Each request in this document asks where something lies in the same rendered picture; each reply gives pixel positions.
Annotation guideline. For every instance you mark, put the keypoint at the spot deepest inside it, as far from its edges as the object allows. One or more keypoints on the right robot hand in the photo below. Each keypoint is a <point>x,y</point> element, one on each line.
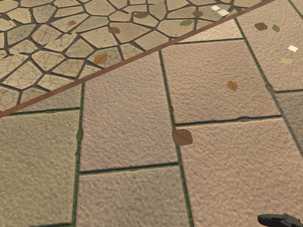
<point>276,220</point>

